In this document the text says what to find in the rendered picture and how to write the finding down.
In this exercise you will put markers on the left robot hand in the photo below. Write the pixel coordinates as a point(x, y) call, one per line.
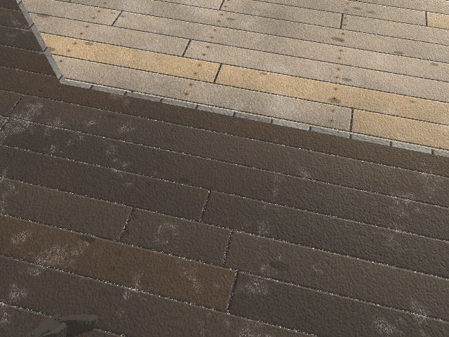
point(66, 326)

